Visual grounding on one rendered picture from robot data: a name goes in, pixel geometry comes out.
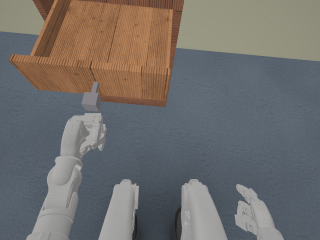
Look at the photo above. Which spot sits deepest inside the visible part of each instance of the robot left forearm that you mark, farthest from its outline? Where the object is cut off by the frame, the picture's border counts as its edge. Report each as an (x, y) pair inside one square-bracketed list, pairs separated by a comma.
[(58, 210)]

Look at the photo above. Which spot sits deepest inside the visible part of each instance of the left robot thigh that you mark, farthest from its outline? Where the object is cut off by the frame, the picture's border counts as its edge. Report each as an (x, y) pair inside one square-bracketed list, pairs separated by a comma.
[(118, 222)]

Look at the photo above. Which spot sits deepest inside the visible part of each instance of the right robot shin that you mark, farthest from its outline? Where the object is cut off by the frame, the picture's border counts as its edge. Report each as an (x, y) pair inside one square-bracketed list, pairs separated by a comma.
[(186, 233)]

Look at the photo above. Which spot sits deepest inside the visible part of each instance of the right robot hand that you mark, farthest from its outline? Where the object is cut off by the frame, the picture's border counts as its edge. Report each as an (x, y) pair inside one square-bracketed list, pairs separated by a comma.
[(256, 214)]

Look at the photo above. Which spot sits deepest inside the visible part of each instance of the cabinet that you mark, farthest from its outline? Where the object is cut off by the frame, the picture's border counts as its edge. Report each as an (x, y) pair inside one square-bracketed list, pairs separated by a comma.
[(44, 7)]

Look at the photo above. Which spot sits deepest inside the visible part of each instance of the handle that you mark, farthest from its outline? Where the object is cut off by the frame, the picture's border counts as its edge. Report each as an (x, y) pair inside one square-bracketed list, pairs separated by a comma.
[(91, 100)]

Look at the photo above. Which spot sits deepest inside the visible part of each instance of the drawer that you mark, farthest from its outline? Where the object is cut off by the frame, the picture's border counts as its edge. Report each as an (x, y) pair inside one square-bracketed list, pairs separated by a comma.
[(125, 48)]

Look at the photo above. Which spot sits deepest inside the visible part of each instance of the robot right forearm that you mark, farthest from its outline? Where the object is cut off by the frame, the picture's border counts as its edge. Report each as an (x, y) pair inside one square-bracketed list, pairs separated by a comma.
[(268, 233)]

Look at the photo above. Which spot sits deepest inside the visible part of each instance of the left robot hand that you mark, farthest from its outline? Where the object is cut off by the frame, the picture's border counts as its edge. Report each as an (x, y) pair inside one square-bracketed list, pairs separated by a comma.
[(79, 128)]

